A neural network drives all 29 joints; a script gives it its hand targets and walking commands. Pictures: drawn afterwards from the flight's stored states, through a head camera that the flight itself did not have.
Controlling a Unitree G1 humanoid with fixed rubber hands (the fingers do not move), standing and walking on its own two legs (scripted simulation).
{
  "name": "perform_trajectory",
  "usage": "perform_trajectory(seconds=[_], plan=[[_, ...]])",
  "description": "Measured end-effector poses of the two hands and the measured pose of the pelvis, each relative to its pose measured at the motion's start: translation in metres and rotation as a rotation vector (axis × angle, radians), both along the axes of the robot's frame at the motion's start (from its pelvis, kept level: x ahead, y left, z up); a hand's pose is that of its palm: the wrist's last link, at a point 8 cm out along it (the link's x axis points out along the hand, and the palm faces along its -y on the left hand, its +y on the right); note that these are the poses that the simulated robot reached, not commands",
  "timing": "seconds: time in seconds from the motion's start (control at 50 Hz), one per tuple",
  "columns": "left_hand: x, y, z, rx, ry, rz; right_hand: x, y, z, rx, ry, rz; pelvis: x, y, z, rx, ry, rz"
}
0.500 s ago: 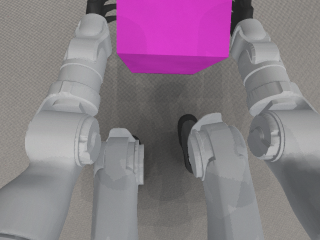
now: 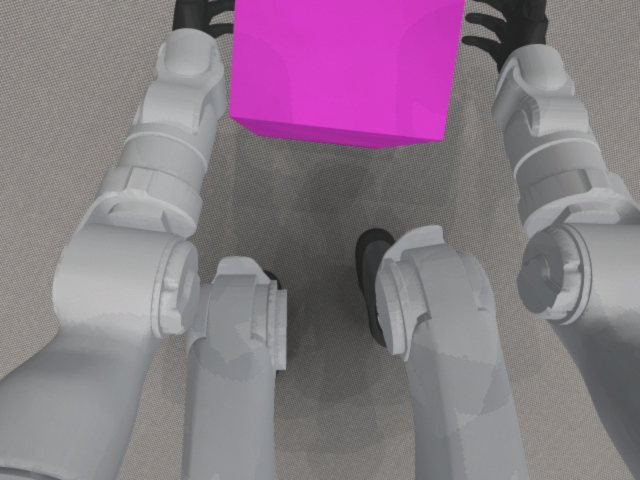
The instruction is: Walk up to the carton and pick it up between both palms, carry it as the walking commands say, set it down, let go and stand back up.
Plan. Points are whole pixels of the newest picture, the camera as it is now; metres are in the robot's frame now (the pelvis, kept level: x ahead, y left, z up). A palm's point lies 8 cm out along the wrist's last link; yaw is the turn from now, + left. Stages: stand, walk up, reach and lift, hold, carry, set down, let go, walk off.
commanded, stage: set down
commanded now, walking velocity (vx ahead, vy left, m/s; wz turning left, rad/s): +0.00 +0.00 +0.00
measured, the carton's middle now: (332, 67) +0.51 -0.07 -0.24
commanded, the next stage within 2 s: let go in 1.38 s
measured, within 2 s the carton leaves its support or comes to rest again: neither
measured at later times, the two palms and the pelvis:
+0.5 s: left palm out of the picture +0.54 +0.06 -0.07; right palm (619, 20) +0.48 -0.29 -0.08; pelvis -0.02 -0.01 +0.04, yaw +0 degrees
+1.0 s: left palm out of the picture +0.55 +0.10 +0.06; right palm out of the picture +0.47 -0.27 +0.05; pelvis +0.02 +0.00 +0.18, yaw -1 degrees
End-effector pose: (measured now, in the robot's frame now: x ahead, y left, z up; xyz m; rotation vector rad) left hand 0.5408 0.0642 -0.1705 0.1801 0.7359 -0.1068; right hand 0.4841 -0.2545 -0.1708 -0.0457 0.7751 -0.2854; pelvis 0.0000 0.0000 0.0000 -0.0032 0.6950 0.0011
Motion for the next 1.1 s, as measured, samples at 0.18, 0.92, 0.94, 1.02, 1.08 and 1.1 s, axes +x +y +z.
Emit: perform_trajectory(seconds=[0.18, 0.92, 0.94, 1.02, 1.08, 1.1], plan=[[-0.003, 0.009, -0.002, 0.009, -0.013, 0.004, -0.006, -0.010, -0.002, 0.028, 0.003, -0.053, 0.000, 0.000, 0.000, 0.000, -0.002, 0.000], [0.008, 0.037, 0.205, -0.047, -0.060, 0.089, 0.003, -0.017, 0.204, 0.097, -0.082, -0.069, 0.027, -0.012, 0.149, 0.018, 0.033, -0.018], [0.008, 0.037, 0.210, -0.047, -0.068, 0.081, -0.003, -0.017, 0.206, 0.092, -0.074, -0.070, 0.026, -0.009, 0.156, 0.014, 0.024, -0.018], [0.005, 0.032, 0.237, -0.049, -0.115, 0.050, -0.019, -0.018, 0.222, 0.076, -0.075, -0.054, 0.019, -0.001, 0.186, -0.005, -0.075, -0.018], [0.001, 0.030, 0.260, -0.037, -0.145, 0.036, -0.023, -0.021, 0.246, 0.052, -0.124, -0.037, 0.012, 0.005, 0.206, -0.018, -0.199, -0.016], [-0.001, 0.030, 0.266, -0.026, -0.144, 0.037, -0.024, -0.023, 0.254, 0.041, -0.143, -0.032, 0.010, 0.007, 0.212, -0.021, -0.239, -0.015]])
